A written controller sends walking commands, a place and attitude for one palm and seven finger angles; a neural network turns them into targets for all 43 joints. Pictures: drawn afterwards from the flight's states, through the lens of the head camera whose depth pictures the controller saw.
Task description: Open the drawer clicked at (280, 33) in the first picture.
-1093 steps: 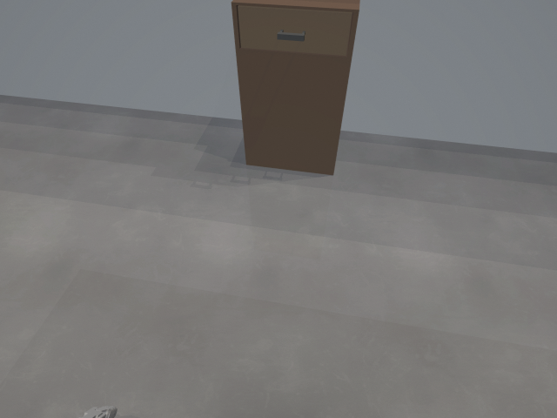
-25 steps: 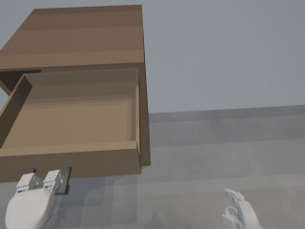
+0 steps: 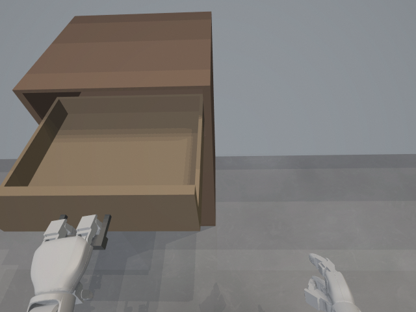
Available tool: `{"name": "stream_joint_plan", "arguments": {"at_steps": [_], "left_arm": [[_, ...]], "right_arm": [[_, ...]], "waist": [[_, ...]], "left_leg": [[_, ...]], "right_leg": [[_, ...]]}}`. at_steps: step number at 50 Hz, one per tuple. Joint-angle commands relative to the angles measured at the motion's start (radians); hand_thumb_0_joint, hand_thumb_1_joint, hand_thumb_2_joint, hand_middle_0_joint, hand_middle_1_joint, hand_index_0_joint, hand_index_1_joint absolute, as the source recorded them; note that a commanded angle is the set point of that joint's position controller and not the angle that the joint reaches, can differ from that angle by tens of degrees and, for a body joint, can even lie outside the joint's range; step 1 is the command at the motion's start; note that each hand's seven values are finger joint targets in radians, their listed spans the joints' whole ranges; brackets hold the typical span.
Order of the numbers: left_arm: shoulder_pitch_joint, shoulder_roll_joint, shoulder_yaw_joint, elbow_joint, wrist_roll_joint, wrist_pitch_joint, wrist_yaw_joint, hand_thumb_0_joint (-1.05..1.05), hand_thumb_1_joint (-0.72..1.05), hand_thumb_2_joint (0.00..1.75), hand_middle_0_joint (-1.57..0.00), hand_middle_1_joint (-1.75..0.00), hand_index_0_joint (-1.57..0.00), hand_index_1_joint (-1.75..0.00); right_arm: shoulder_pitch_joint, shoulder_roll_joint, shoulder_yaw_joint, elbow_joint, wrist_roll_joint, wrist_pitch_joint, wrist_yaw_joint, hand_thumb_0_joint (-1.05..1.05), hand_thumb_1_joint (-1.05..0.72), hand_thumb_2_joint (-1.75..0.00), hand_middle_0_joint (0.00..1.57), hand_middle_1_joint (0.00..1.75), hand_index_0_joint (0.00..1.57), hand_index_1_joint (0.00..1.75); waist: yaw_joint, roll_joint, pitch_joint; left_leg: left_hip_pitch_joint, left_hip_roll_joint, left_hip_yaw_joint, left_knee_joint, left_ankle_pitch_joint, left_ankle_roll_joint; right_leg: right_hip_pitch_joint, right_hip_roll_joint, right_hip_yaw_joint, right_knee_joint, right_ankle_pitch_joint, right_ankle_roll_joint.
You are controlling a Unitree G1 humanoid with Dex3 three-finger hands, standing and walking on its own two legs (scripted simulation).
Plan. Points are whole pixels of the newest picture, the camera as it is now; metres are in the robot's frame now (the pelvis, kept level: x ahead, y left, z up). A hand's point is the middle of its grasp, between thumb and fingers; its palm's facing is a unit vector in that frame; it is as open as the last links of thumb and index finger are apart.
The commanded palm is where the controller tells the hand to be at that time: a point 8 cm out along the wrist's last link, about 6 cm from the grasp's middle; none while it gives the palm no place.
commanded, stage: lift the hand off the handle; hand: left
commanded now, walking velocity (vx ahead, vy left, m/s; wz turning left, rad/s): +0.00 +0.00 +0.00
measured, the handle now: (80, 231) +0.25 +0.28 +0.01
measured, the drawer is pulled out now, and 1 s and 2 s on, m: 0.30 0.30 0.30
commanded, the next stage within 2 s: draw the hand back to the body in 1.70 s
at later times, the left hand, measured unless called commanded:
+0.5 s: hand (81, 258) +0.21 +0.27 -0.01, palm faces +0.00 -0.04 -1.00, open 13.7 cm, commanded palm +0.18 +0.27 +0.06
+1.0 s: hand (59, 244) +0.21 +0.28 +0.06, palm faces +0.02 -0.06 -1.00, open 13.6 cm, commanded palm +0.18 +0.27 +0.13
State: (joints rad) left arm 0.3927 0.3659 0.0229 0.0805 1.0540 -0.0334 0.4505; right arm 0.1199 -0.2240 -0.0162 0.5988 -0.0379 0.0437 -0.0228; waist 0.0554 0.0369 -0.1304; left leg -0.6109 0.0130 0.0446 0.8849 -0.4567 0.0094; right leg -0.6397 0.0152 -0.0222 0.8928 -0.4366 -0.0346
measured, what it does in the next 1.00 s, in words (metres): stands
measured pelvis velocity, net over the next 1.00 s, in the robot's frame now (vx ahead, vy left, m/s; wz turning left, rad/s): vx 0.00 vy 0.00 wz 0.02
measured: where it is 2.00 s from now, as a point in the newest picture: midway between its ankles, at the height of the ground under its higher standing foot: outside the picture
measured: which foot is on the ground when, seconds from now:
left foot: down 0.00-1.00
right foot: down 0.00-1.00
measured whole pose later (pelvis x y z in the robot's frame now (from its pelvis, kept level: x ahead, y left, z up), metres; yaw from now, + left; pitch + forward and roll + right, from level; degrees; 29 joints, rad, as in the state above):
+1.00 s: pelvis +0.00 +0.00 +0.03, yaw +1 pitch +4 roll +0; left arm 0.30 0.43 0.01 -0.01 0.98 -0.02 0.28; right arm 0.11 -0.24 -0.01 0.63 -0.02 0.04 -0.06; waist 0.10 0.06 -0.07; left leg -0.40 0.00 0.03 0.69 -0.37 0.02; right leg -0.42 0.00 -0.03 0.70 -0.35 -0.03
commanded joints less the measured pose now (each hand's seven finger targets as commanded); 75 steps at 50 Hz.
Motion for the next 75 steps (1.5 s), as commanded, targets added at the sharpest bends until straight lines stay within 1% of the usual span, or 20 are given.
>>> {"name": "stream_joint_plan", "arguments": {"at_steps": [1, 4, 5, 8, 14, 15, 20, 23, 28, 34, 38, 40, 44, 48, 51, 61, 70, 72, 73, 75], "left_arm": [[-0.013, 0.16, 0.103, -0.181, 0.011, -0.012, 0.061, 0.0, -0.5, 0.3, -0.3, -1.2, -0.3, -1.2], [-0.026, 0.177, 0.118, -0.165, 0.012, -0.003, 0.066, 0.0, -0.5, 0.3, -0.3, -1.2, -0.3, -1.2], [-0.045, 0.145, 0.078, -0.193, 0.011, -0.002, 0.067, 0.0, -0.5, 0.3, -0.3, -1.2, -0.3, -1.2], [-0.074, 0.177, 0.102, -0.195, 0.011, 0.003, 0.069, 0.0, -0.5, 0.3, -0.3, -1.2, -0.3, -1.2], [-0.154, 0.194, 0.105, -0.118, 0.01, 0.016, 0.058, 0.0, -0.5, 0.3, -0.3, -1.2, -0.3, -1.2], [-0.198, 0.198, 0.102, -0.146, 0.012, 0.011, 0.06, 0.0, -0.5, 0.3, -0.3, -1.2, -0.3, -1.2], [-0.187, 0.184, 0.091, -0.122, 0.001, 0.009, 0.05, 0.0, -0.5, 0.3, -0.3, -1.2, -0.3, -1.2], [-0.185, 0.229, 0.127, -0.191, -0.006, 0.012, 0.048, 0.0, -0.5, 0.3, -0.3, -1.2, -0.3, -1.2], [-0.162, 0.234, 0.138, -0.233, -0.025, 0.016, 0.037, 0.0, -0.5, 0.3, -0.3, -1.2, -0.3, -1.2], [-0.182, 0.217, 0.101, -0.227, -0.048, 0.053, -0.02, 0.0, -0.5, 0.3, -0.3, -1.2, -0.3, -1.2], [-0.194, 0.225, 0.087, -0.271, -0.061, 0.05, -0.07, 0.0, -0.5, 0.3, -0.3, -1.2, -0.3, -1.2], [-0.233, 0.257, 0.11, -0.269, -0.061, 0.039, -0.089, 0.0, -0.5, 0.3, -0.3, -1.2, -0.3, -1.2], [-0.258, 0.247, 0.098, -0.291, -0.066, 0.024, -0.115, 0.0, -0.5, 0.3, -0.3, -1.2, -0.3, -1.2], [-0.253, 0.293, 0.142, -0.342, -0.071, 0.008, -0.128, 0.0, -0.5, 0.3, -0.3, -1.2, -0.3, -1.2], [-0.235, 0.267, 0.129, -0.36, -0.088, 0.007, -0.142, 0.0, -0.5, 0.3, -0.3, -1.2, -0.3, -1.2], [-0.272, 0.294, 0.126, -0.451, -0.112, 0.029, -0.211, 0.0, -0.5, 0.3, -0.3, -1.2, -0.3, -1.2], [-0.281, 0.284, 0.089, -0.504, -0.134, 0.092, -0.308, 0.0, -0.5, 0.3, -0.3, -1.2, -0.3, -1.2], [-0.257, 0.35, 0.16, -0.51, -0.141, 0.099, -0.322, 0.0, -0.5, 0.3, -0.3, -1.2, -0.3, -1.2], [-0.257, 0.315, 0.123, -0.535, -0.137, 0.097, -0.331, 0.0, -0.5, 0.3, -0.3, -1.2, -0.3, -1.2], [-0.247, 0.324, 0.135, -0.556, -0.152, 0.095, -0.343, 0.0, -0.5, 0.3, -0.3, -1.2, -0.3, -1.2]], "right_arm": [[-0.09, -0.106, -0.052, -0.132, -0.002, -0.05, -0.007, 0.0, -0.9, -0.9, 0.2, 0.3, 0.2, 0.3], [-0.092, -0.108, -0.055, -0.128, 0.0, -0.049, -0.012, 0.0, -0.9, -0.9, 0.2, 0.3, 0.2, 0.3], [-0.097, -0.111, -0.048, -0.136, -0.007, -0.05, -0.007, 0.0, -0.9, -0.9, 0.2, 0.3, 0.2, 0.3], [-0.099, -0.115, -0.047, -0.132, -0.005, -0.049, -0.011, 0.0, -0.9, -0.9, 0.2, 0.3, 0.2, 0.3], [-0.088, -0.116, -0.054, -0.109, 0.005, -0.048, -0.03, 0.0, -0.9, -0.9, 0.2, 0.3, 0.2, 0.3], [-0.091, -0.119, -0.048, -0.113, 0.0, -0.05, -0.031, 0.0, -0.9, -0.9, 0.2, 0.3, 0.2, 0.3], [-0.085, -0.116, -0.047, -0.109, 0.004, -0.049, -0.034, 0.0, -0.9, -0.9, 0.2, 0.3, 0.2, 0.3], [-0.097, -0.113, -0.045, -0.123, 0.005, -0.049, -0.037, 0.0, -0.9, -0.9, 0.2, 0.3, 0.2, 0.3], [-0.109, -0.108, -0.041, -0.122, 0.011, -0.052, -0.038, 0.0, -0.9, -0.9, 0.2, 0.3, 0.2, 0.3], [-0.126, -0.112, -0.036, -0.12, 0.022, -0.048, -0.04, 0.0, -0.9, -0.9, 0.2, 0.3, 0.2, 0.3], [-0.134, -0.11, -0.025, -0.128, 0.021, -0.051, -0.041, 0.0, -0.9, -0.9, 0.2, 0.3, 0.2, 0.3], [-0.128, -0.112, -0.024, -0.12, 0.018, -0.051, -0.046, 0.0, -0.9, -0.9, 0.2, 0.3, 0.2, 0.3], [-0.139, -0.104, -0.022, -0.114, 0.02, -0.05, -0.044, 0.0, -0.9, -0.9, 0.2, 0.3, 0.2, 0.3], [-0.139, -0.105, -0.021, -0.119, 0.016, -0.054, -0.043, 0.0, -0.9, -0.9, 0.2, 0.3, 0.2, 0.3], [-0.145, -0.1, -0.023, -0.118, 0.02, -0.054, -0.038, 0.0, -0.9, -0.9, 0.2, 0.3, 0.2, 0.3], [-0.157, -0.101, -0.013, -0.12, 0.022, -0.044, -0.035, 0.0, -0.9, -0.9, 0.2, 0.3, 0.2, 0.3], [-0.172, -0.106, 0.002, -0.135, 0.035, -0.02, -0.017, 0.0, -0.9, -0.9, 0.2, 0.3, 0.2, 0.3], [-0.193, -0.111, 0.006, -0.135, 0.038, -0.015, -0.017, 0.0, -0.9, -0.9, 0.2, 0.3, 0.2, 0.3], [-0.18, -0.104, 0.011, -0.14, 0.036, -0.016, -0.01, 0.0, -0.9, -0.9, 0.2, 0.3, 0.2, 0.3], [-0.179, -0.109, 0.01, -0.142, 0.038, -0.015, -0.009, 0.0, -0.9, -0.9, 0.2, 0.3, 0.2, 0.3]], "waist": [[0.012, -0.011, -0.159], [0.014, -0.015, -0.158], [0.008, -0.013, -0.176], [0.01, -0.007, -0.187], [-0.007, -0.041, -0.145], [-0.002, -0.027, -0.178], [0.0, -0.022, -0.189], [0.021, 0.001, -0.236], [0.017, 0.008, -0.194], [0.011, -0.013, -0.114], [0.02, -0.011, -0.111], [0.019, -0.032, -0.098], [0.02, 0.022, -0.07], [0.037, 0.019, -0.11], [0.04, 0.017, -0.093], [0.05, 0.022, -0.095], [0.061, 0.018, -0.056], [0.071, 0.009, -0.061], [0.069, 0.012, -0.071], [0.068, 0.018, -0.047]], "left_leg": [[0.118, -0.04, -0.034, -0.095, 0.265, 0.01], [0.109, -0.042, -0.032, -0.093, 0.258, 0.01], [0.113, -0.044, -0.03, -0.088, 0.263, 0.01], [0.109, -0.042, -0.033, -0.092, 0.263, 0.009], [0.086, -0.044, -0.033, -0.092, 0.216, 0.016], [0.091, -0.045, -0.031, -0.091, 0.217, 0.015], [0.1, -0.045, -0.03, -0.098, 0.239, 0.014], [0.135, -0.046, -0.027, -0.117, 0.262, 0.015], [0.174, -0.04, -0.032, -0.147, 0.282, 0.013], [0.195, -0.037, -0.036, -0.207, 0.247, 0.015], [0.234, -0.038, -0.036, -0.239, 0.263, 0.016], [0.242, -0.041, -0.036, -0.246, 0.262, 0.02], [0.278, -0.041, -0.038, -0.275, 0.277, 0.015], [0.316, -0.04, -0.04, -0.289, 0.341, 0.014], [0.33, -0.037, -0.041, -0.311, 0.359, 0.011], [0.403, -0.036, -0.044, -0.365, 0.424, 0.012], [0.439, -0.03, -0.039, -0.438, 0.451, 0.012], [0.448, -0.027, -0.044, -0.447, 0.468, 0.01], [0.452, -0.03, -0.039, -0.446, 0.473, 0.013], [0.459, -0.027, -0.04, -0.457, 0.493, 0.012]], "right_leg": [[0.074, 0.026, 0.024, -0.134, 0.277, -0.015], [0.081, 0.023, 0.029, -0.137, 0.281, -0.013], [0.065, 0.019, 0.034, -0.133, 0.283, -0.01], [0.072, 0.018, 0.032, -0.128, 0.278, -0.01], [0.07, 0.019, 0.028, -0.148, 0.245, -0.006], [0.068, 0.015, 0.032, -0.143, 0.24, -0.004], [0.085, 0.016, 0.03, -0.146, 0.269, -0.004], [0.139, 0.014, 0.037, -0.158, 0.283, -0.006], [0.144, 0.017, 0.03, -0.183, 0.282, -0.006], [0.182, 0.015, 0.02, -0.238, 0.237, -0.002], [0.218, 0.006, 0.021, -0.268, 0.242, 0.004], [0.227, 0.006, 0.026, -0.285, 0.244, 0.006], [0.244, 0.009, 0.02, -0.31, 0.241, 0.001], [0.293, 0.006, 0.025, -0.32, 0.302, 0.003], [0.31, 0.009, 0.013, -0.334, 0.312, 0.003], [0.383, 0.004, 0.007, -0.389, 0.353, 0.005], [0.453, -0.001, -0.007, -0.443, 0.359, 0.006], [0.493, 0.005, 0.007, -0.457, 0.381, 0.0], [0.49, -0.004, -0.002, -0.455, 0.381, 0.005], [0.498, -0.002, -0.007, -0.464, 0.402, 0.005]]}}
